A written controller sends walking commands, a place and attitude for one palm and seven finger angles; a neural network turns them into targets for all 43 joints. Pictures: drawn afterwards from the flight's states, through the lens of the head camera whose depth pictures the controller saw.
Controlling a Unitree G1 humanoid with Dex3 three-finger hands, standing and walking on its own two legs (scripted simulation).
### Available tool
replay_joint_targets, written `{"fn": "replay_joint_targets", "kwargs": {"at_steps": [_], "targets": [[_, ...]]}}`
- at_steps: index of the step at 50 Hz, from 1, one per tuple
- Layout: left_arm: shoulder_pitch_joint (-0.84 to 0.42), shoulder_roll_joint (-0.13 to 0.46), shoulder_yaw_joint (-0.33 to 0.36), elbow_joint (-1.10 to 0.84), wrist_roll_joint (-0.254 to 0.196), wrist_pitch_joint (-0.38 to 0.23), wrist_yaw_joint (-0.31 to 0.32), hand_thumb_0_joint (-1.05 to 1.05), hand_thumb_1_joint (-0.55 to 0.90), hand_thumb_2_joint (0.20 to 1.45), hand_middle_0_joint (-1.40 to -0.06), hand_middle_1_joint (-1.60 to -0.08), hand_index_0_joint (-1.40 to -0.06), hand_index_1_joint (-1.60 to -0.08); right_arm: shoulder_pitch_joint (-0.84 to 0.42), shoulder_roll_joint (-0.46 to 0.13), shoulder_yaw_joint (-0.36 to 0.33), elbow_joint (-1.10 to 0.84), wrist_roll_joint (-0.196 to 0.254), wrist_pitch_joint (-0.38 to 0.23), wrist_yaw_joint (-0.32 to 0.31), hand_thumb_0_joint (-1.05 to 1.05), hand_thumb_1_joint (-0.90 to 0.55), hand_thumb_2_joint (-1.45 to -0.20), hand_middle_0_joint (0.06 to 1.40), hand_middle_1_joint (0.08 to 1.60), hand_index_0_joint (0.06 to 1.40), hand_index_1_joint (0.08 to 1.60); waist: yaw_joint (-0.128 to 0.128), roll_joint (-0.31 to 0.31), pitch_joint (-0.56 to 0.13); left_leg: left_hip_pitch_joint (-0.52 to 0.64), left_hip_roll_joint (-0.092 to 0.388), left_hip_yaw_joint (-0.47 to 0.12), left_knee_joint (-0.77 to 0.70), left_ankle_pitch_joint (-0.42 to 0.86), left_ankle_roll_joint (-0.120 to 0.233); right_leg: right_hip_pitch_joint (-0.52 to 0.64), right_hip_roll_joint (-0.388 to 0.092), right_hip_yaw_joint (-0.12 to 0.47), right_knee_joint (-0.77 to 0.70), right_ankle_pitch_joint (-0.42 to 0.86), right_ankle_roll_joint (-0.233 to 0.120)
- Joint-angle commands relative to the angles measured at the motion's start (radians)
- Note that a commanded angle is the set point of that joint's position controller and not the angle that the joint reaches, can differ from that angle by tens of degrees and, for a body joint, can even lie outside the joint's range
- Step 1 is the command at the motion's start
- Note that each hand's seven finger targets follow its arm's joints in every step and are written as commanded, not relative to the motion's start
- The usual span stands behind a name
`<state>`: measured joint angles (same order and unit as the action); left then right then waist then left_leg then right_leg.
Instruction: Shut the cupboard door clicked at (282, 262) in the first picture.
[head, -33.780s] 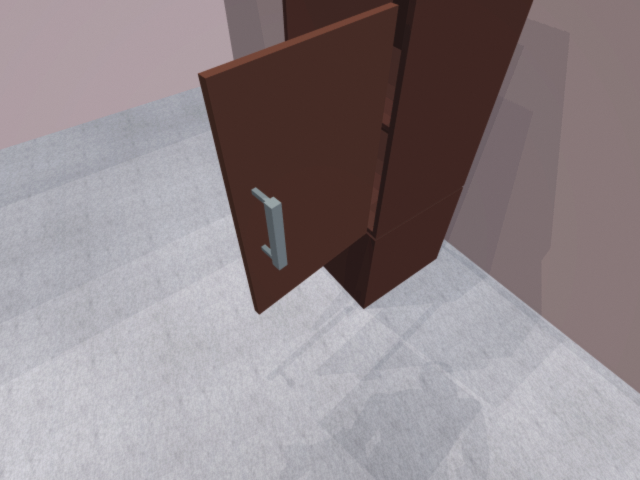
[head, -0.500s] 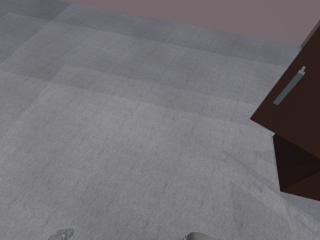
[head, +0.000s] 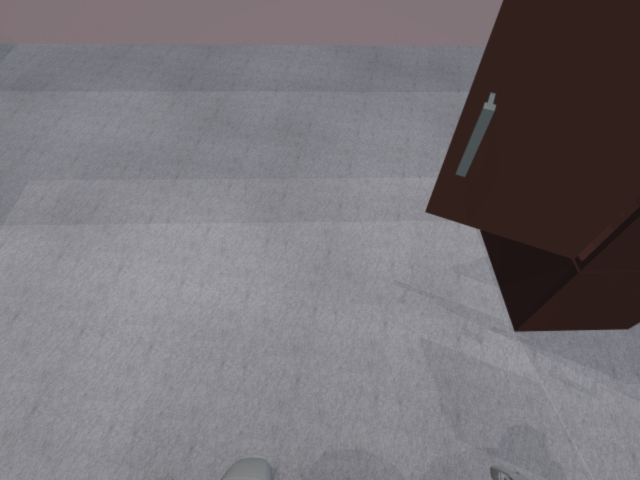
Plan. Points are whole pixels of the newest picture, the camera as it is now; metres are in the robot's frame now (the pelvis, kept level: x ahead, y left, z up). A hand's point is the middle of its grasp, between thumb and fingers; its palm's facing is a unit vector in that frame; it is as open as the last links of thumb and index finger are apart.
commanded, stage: turn to face it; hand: left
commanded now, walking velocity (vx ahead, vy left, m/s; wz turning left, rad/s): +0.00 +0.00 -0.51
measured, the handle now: (475, 136) +0.77 -0.27 -0.05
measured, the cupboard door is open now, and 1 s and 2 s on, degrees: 65 65 65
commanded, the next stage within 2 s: take the last steps up to it in 0.38 s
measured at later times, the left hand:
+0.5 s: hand (201, 448) +0.17 +0.19 -0.16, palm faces -0.26 -0.94 -0.24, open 7.4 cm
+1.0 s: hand (230, 466) +0.15 +0.15 -0.19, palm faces -0.31 -0.94 -0.13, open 7.4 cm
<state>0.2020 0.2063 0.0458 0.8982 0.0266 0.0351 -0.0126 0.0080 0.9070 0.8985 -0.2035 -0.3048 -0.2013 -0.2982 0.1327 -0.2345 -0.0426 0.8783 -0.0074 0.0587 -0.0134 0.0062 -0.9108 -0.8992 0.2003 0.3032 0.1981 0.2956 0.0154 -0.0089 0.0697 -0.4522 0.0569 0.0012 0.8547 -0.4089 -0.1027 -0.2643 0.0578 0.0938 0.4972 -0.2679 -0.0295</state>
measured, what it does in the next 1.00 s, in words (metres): walks ahead, turning right: left foot, then right foot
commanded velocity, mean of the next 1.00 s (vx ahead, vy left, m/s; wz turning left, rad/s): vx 0.16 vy -0.08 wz -0.28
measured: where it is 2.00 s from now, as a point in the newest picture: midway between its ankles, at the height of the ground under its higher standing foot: (398, 449)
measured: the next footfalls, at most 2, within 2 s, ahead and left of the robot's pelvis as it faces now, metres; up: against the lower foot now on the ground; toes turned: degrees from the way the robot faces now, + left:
left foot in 0.08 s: +0.06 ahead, +0.13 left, +0.00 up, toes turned -1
right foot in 0.52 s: +0.01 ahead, -0.11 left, +0.00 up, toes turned -19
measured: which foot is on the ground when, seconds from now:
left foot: up 0.00-0.06, down 0.08-0.52, up 0.54-0.90, down 0.92-1.00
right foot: down 0.00-0.08, up 0.10-0.50, down 0.52-0.94, up 0.96-1.00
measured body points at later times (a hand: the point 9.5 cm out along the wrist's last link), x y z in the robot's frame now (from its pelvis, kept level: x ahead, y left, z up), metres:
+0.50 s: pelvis +0.02 +0.01 +0.00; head +0.05 +0.00 +0.44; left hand +0.18 +0.24 -0.14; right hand -0.03 -0.24 -0.15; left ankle +0.02 +0.13 -0.74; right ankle -0.03 -0.10 -0.72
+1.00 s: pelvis +0.11 -0.03 -0.01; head +0.13 +0.00 +0.44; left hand +0.17 +0.20 -0.18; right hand +0.09 -0.30 -0.13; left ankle +0.16 +0.06 -0.74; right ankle -0.02 -0.10 -0.70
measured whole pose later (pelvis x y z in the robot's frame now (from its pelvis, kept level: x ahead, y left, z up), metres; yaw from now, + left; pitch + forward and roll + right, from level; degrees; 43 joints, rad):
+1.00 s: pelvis +0.11 -0.03 -0.01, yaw -21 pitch +0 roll -1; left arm 0.33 0.22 0.06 1.06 0.03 0.04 -0.03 0.01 0.91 0.90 -0.20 -0.30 -0.20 -0.30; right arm 0.22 -0.19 -0.03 0.94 -0.04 -0.04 -0.02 0.00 -0.91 -0.90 0.20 0.30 0.20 0.30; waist 0.00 -0.06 0.01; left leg -0.32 0.08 0.15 0.62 -0.29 0.02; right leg -0.27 0.05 0.00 0.90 -0.46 -0.04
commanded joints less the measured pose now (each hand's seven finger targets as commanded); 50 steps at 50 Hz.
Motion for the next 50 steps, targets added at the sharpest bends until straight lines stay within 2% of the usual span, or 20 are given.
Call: {"fn": "replay_joint_targets", "kwargs": {"at_steps": [1, 2, 3, 4, 5, 7, 11, 20, 23, 25, 26, 27, 28, 30, 33, 41, 45, 47, 48, 50], "targets": [[-0.030, 0.221, 0.071, -0.067, -0.004, -0.013, 0.022, 0.000, 0.900, 0.900, -0.200, -0.300, -0.200, -0.300, 0.062, -0.093, -0.024, -0.069, 0.006, -0.040, -0.016, 0.000, -0.900, -0.900, 0.200, 0.300, 0.200, 0.300, -0.032, -0.151, -0.132, 0.152, -0.031, 0.009, -0.270, 0.094, 0.020, 0.045, -0.237, 0.275, -0.029, 0.479, -0.121], [-0.053, 0.213, 0.068, -0.072, -0.011, -0.009, 0.021, 0.000, 0.900, 0.900, -0.200, -0.300, -0.200, -0.300, 0.115, -0.104, -0.025, -0.051, 0.006, -0.048, -0.019, 0.000, -0.900, -0.900, 0.200, 0.300, 0.200, 0.300, -0.061, -0.127, -0.146, 0.273, -0.030, 0.017, -0.407, 0.210, 0.026, -0.015, -0.191, 0.241, 0.014, 0.412, -0.077], [-0.033, 0.162, 0.058, -0.085, -0.021, -0.003, 0.019, 0.000, 0.900, 0.900, -0.200, -0.300, -0.200, -0.300, 0.148, -0.163, -0.031, -0.045, -0.002, -0.060, -0.022, 0.000, -0.900, -0.900, 0.200, 0.300, 0.200, 0.300, -0.063, 0.034, -0.181, 0.403, 0.104, -0.101, -0.526, 0.270, 0.060, -0.123, -0.090, 0.163, 0.120, 0.207, -0.023], [0.005, 0.110, 0.048, -0.094, -0.027, -0.001, 0.010, 0.000, 0.900, 0.900, -0.200, -0.300, -0.200, -0.300, 0.155, -0.256, -0.048, -0.055, -0.015, -0.062, -0.023, 0.000, -0.900, -0.900, 0.200, 0.300, 0.200, 0.300, -0.054, 0.313, -0.184, 0.478, 0.353, -0.341, -0.554, 0.447, 0.166, -0.291, 0.029, 0.013, 0.343, -0.273, 0.038], [-0.012, 0.139, 0.050, -0.096, -0.016, 0.004, 0.010, 0.000, 0.900, 0.900, -0.200, -0.300, -0.200, -0.300, 0.151, -0.264, -0.045, -0.066, -0.021, -0.052, -0.026, 0.000, -0.900, -0.900, 0.200, 0.300, 0.200, 0.300, -0.062, 0.259, -0.150, 0.370, 0.430, -0.352, -0.552, 0.478, 0.250, -0.269, -0.016, -0.017, 0.532, -0.374, 0.046], [0.011, 0.153, 0.063, -0.066, -0.003, 0.009, 0.000, 0.000, 0.900, 0.900, -0.200, -0.300, -0.200, -0.300, 0.072, -0.189, -0.023, -0.082, -0.025, -0.060, -0.034, 0.000, -0.900, -0.900, 0.200, 0.300, 0.200, 0.300, -0.017, 0.227, -0.105, 0.323, 0.345, -0.241, -0.542, 0.601, 0.249, -0.292, -0.056, -0.019, 0.672, -0.277, 0.070], [0.013, 0.124, 0.054, -0.049, -0.009, 0.016, -0.015, 0.000, 0.900, 0.900, -0.200, -0.300, -0.200, -0.300, 0.078, -0.154, -0.014, -0.074, -0.020, -0.063, -0.038, 0.000, -0.900, -0.900, 0.200, 0.300, 0.200, 0.300, -0.015, 0.183, -0.120, 0.393, 0.248, -0.029, -0.482, 0.731, 0.225, -0.295, -0.077, -0.074, 0.669, -0.181, 0.089], [-0.070, 0.076, 0.027, -0.054, -0.008, 0.016, -0.011, 0.000, 0.900, 0.900, -0.200, -0.300, -0.200, -0.300, 0.171, -0.178, -0.038, 0.011, -0.024, -0.053, -0.021, 0.000, -0.900, -0.900, 0.200, 0.300, 0.200, 0.300, -0.060, 0.242, -0.094, 0.374, 0.272, 0.034, -0.457, 0.695, 0.235, -0.141, -0.071, -0.171, 0.308, -0.180, 0.066], [-0.020, 0.083, 0.027, -0.034, -0.010, 0.007, -0.006, 0.000, 0.900, 0.900, -0.200, -0.300, -0.200, -0.300, 0.154, -0.186, -0.043, 0.026, -0.020, -0.051, -0.018, 0.000, -0.900, -0.900, 0.200, 0.300, 0.200, 0.300, -0.024, 0.212, -0.110, 0.326, 0.267, 0.043, -0.398, 0.633, 0.206, -0.002, -0.062, -0.180, 0.096, -0.053, 0.045], [0.094, 0.153, 0.041, 0.005, -0.003, -0.008, 0.000, 0.000, 0.900, 0.900, -0.200, -0.300, -0.200, -0.300, 0.137, -0.153, -0.040, 0.022, -0.006, -0.048, -0.012, 0.000, -0.900, -0.900, 0.200, 0.300, 0.200, 0.300, 0.026, 0.038, -0.160, 0.173, 0.183, 0.124, -0.239, 0.329, 0.111, 0.237, -0.152, -0.070, -0.128, 0.185, 0.006], [0.129, 0.254, 0.059, 0.021, 0.007, -0.018, 0.010, 0.000, 0.900, 0.900, -0.200, -0.300, -0.200, -0.300, 0.113, -0.067, -0.021, -0.010, -0.003, -0.046, -0.007, 0.000, -0.900, -0.900, 0.200, 0.300, 0.200, 0.300, 0.049, -0.260, -0.139, -0.080, 0.033, 0.211, -0.038, -0.172, 0.052, 0.350, -0.373, 0.226, -0.201, 0.265, -0.092], [0.163, 0.283, 0.059, 0.030, -0.006, -0.017, 0.014, 0.000, 0.900, 0.900, -0.200, -0.300, -0.200, -0.300, 0.056, -0.091, -0.017, -0.029, -0.009, -0.032, -0.011, 0.000, -0.900, -0.900, 0.200, 0.300, 0.200, 0.300, 0.088, -0.261, -0.108, -0.137, 0.007, 0.105, 0.165, -0.286, 0.054, 0.251, -0.454, 0.310, -0.248, 0.204, -0.196], [0.120, 0.260, 0.053, 0.012, -0.008, -0.014, 0.016, 0.000, 0.900, 0.900, -0.200, -0.300, -0.200, -0.300, 0.049, -0.092, -0.023, -0.023, -0.011, -0.025, -0.005, 0.000, -0.900, -0.900, 0.200, 0.300, 0.200, 0.300, 0.059, -0.172, -0.030, -0.177, 0.023, 0.039, 0.267, -0.195, 0.061, 0.160, -0.417, 0.272, -0.302, -0.048, -0.210], [0.026, 0.188, 0.047, 0.002, -0.009, -0.023, 0.020, 0.000, 0.900, 0.900, -0.200, -0.300, -0.200, -0.300, 0.057, -0.117, -0.034, 0.007, -0.022, -0.029, 0.002, 0.000, -0.900, -0.900, 0.200, 0.300, 0.200, 0.300, 0.015, -0.260, 0.040, -0.223, 0.053, 0.019, 0.311, -0.051, 0.057, 0.097, -0.329, 0.228, -0.352, -0.228, -0.164], [0.003, 0.137, 0.031, 0.001, -0.011, -0.052, 0.021, 0.000, 0.900, 0.900, -0.200, -0.300, -0.200, -0.300, 0.109, -0.093, -0.031, 0.036, -0.028, -0.041, 0.017, 0.000, -0.900, -0.900, 0.200, 0.300, 0.200, 0.300, -0.033, -0.150, -0.020, -0.146, 0.064, 0.046, 0.243, 0.066, 0.037, 0.113, -0.257, 0.057, -0.300, -0.016, -0.148], [0.094, 0.164, 0.044, 0.065, 0.005, -0.059, 0.009, 0.000, 0.900, 0.900, -0.200, -0.300, -0.200, -0.300, 0.033, -0.058, -0.030, 0.000, -0.022, -0.068, 0.010, 0.000, -0.900, -0.900, 0.200, 0.300, 0.200, 0.300, 0.004, -0.097, -0.013, -0.088, 0.040, 0.086, -0.075, 0.008, 0.042, 0.176, -0.287, 0.130, -0.270, 0.041, -0.213], [0.032, 0.139, 0.044, 0.066, -0.012, -0.052, -0.001, 0.000, 0.900, 0.900, -0.200, -0.300, -0.200, -0.300, 0.241, -0.093, -0.033, 0.074, -0.025, -0.099, -0.012, 0.000, -0.900, -0.900, 0.200, 0.300, 0.200, 0.300, -0.106, -0.002, -0.066, 0.361, 0.011, 0.108, -0.401, 0.211, 0.056, -0.044, -0.179, 0.048, -0.031, 0.073, -0.131], [0.047, 0.055, 0.020, 0.021, -0.014, -0.049, -0.018, 0.000, 0.900, 0.900, -0.200, -0.300, -0.200, -0.300, 0.434, -0.270, -0.065, 0.115, -0.044, -0.106, -0.031, 0.000, -0.900, -0.900, 0.200, 0.300, 0.200, 0.300, -0.160, 0.376, -0.128, 0.603, 0.461, -0.507, -0.632, -0.037, 0.204, -0.406, -0.006, -0.115, 0.511, -0.293, -0.017], [0.003, 0.109, 0.032, 0.012, 0.004, -0.039, -0.020, 0.000, 0.900, 0.900, -0.200, -0.300, -0.200, -0.300, 0.396, -0.264, -0.058, 0.101, -0.035, -0.095, -0.034, 0.000, -0.900, -0.900, 0.200, 0.300, 0.200, 0.300, -0.146, 0.219, -0.059, 0.475, 0.497, -0.498, -0.677, -0.131, 0.240, -0.413, -0.071, -0.030, 0.639, -0.271, -0.022], [0.016, 0.111, 0.048, 0.041, 0.016, -0.026, -0.031, 0.000, 0.900, 0.900, -0.200, -0.300, -0.200, -0.300, 0.248, -0.174, -0.033, 0.058, -0.031, -0.097, -0.035, 0.000, -0.900, -0.900, 0.200, 0.300, 0.200, 0.300, -0.073, 0.185, 0.055, 0.273, 0.397, -0.336, -0.717, -0.161, 0.179, -0.405, -0.121, -0.030, 0.714, -0.111, -0.001]]}}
